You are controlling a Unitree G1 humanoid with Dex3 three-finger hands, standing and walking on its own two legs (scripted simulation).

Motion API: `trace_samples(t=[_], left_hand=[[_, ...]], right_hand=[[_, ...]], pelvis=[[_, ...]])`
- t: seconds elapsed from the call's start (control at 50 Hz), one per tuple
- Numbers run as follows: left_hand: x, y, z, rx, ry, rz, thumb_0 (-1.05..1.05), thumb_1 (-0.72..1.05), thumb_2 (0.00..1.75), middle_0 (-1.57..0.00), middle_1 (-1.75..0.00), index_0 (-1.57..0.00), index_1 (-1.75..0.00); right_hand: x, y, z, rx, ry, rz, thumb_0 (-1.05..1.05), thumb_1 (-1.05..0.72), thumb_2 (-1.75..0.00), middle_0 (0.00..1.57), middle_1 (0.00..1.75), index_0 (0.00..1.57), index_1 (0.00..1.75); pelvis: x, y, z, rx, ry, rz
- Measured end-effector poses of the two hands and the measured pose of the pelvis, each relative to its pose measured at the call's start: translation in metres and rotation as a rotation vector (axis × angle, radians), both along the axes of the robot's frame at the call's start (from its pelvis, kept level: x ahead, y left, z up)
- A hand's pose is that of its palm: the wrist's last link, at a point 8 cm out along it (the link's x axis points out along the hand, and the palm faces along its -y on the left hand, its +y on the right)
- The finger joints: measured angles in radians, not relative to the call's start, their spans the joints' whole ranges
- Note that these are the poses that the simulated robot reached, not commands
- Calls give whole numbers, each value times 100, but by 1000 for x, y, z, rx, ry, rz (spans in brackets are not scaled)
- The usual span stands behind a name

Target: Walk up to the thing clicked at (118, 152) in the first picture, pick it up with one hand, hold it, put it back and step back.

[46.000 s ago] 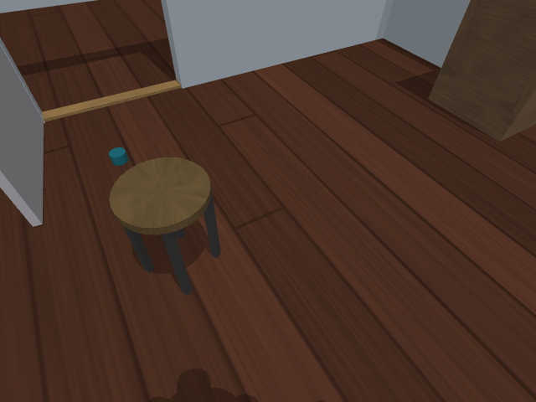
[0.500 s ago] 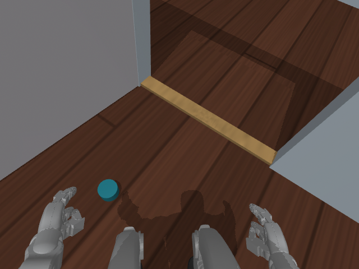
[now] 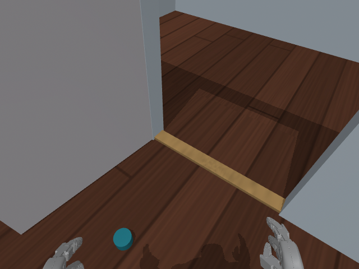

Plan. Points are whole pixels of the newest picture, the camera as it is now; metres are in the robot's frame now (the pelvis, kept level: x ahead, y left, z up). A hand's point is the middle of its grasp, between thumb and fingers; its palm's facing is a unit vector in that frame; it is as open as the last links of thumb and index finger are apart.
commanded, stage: home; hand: left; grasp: from above
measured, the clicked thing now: (123, 239) +0.44 +0.24 -0.69
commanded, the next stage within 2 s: stand in 1.90 s
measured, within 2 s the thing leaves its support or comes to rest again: neither
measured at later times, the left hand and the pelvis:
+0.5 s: hand out of the picture +0.16 +0.17 -0.05, palm faces +0.05 -0.98 -0.20, open 7.4 cm; pelvis +0.00 -0.01 +0.00, yaw +0 degrees
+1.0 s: hand out of the picture +0.16 +0.18 -0.05, palm faces +0.05 -0.98 -0.20, open 7.4 cm; pelvis +0.00 +0.00 +0.00, yaw +0 degrees
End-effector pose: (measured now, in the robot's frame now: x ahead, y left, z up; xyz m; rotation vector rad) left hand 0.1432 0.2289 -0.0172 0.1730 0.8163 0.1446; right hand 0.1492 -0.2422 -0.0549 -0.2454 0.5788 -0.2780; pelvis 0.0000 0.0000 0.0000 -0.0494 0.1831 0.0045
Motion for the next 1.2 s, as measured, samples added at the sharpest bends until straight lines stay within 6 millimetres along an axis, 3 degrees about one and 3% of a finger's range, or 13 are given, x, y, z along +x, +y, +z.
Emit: trace_samples(t=[0.2,0.62,1.2], left_hand=[[-5,-3,-5,-12,10,9,2,91,90,-20,-30,-21,-30],[1,-7,-4,-9,3,-12,2,91,90,-20,-30,-21,-30],[3,-1,-4,-8,5,-12,2,91,90,-20,-30,-20,-30]], right_hand=[[11,2,4,-10,-31,48,1,-90,-90,21,30,21,30],[-13,-6,-7,-5,25,-1,2,-90,-90,21,30,21,30],[-1,4,-4,-3,4,15,1,-90,-90,21,30,21,30]], pelvis=[[-3,-4,0,5,-12,7],[-3,-5,-1,7,-16,-3],[0,0,-2,2,-10,-3]])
